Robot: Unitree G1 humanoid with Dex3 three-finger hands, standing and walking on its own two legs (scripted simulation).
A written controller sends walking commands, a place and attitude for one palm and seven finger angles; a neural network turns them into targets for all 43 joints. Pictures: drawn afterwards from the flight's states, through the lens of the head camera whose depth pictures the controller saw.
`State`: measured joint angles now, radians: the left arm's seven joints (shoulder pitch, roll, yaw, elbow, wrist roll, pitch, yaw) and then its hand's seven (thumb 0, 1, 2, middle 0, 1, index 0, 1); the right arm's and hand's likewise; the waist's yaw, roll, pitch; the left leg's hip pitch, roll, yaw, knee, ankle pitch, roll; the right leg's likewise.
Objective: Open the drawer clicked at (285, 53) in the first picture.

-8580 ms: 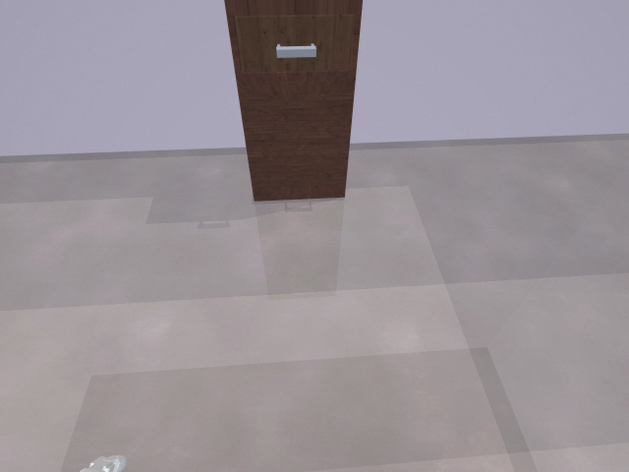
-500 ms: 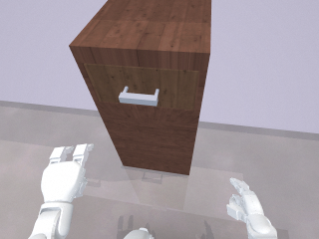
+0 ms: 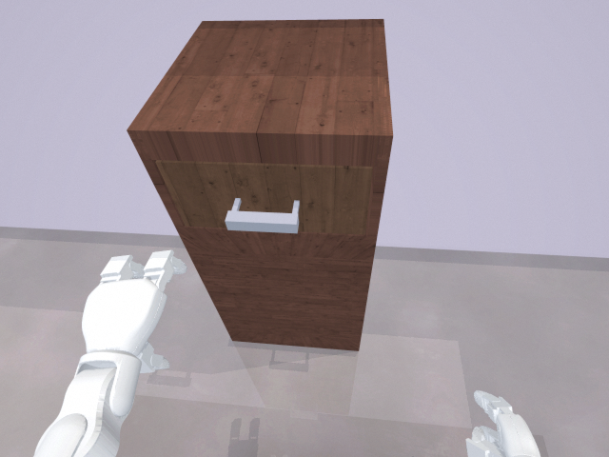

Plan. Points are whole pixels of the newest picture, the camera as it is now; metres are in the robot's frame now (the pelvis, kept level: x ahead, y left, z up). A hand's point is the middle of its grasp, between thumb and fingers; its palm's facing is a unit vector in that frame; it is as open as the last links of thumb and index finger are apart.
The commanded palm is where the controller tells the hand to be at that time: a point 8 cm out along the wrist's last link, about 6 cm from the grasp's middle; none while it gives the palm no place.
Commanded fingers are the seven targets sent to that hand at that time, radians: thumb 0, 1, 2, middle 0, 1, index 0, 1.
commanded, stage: raise the hand with hooked fingers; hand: left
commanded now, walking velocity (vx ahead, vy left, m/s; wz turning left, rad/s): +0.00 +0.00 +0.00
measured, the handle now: (264, 213) +0.53 +0.14 -0.04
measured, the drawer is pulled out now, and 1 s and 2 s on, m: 0.00 0.00 0.00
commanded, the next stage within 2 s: move the hooked fingers above the handle in 0.76 s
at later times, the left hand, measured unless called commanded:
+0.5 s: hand (126, 278) +0.29 +0.26 +0.10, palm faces +0.02 -0.08 -1.00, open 13.8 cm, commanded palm +0.27 +0.26 +0.15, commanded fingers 0.00 -0.50 0.30 -0.30 -1.20 -0.30 -1.20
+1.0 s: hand (148, 286) +0.29 +0.23 +0.08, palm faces +0.01 -0.09 -1.00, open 13.8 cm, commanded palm +0.28 +0.24 +0.14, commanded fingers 0.00 -0.50 0.30 -0.30 -1.20 -0.30 -1.20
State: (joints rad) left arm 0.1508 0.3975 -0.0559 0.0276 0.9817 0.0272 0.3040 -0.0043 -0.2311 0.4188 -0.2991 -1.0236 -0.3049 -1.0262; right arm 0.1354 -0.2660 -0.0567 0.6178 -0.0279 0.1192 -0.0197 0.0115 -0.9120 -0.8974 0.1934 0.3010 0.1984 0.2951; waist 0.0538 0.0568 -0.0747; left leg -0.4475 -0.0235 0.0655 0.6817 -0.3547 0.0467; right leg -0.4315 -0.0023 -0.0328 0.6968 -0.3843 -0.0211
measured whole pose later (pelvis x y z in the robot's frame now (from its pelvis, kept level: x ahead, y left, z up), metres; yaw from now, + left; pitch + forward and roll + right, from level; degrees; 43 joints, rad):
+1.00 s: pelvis -0.02 +0.00 +0.02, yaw +1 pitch +3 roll +0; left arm -0.13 0.45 -0.10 0.17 0.95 -0.01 0.12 -0.01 -0.49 0.31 -0.32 -1.20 -0.32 -1.20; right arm 0.14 -0.24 -0.02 0.63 0.01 0.13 -0.03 0.01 -0.91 -0.90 0.20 0.30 0.20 0.30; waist 0.07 0.07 -0.02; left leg -0.31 -0.03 0.05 0.50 -0.24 0.05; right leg -0.29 -0.01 -0.05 0.52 -0.28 -0.02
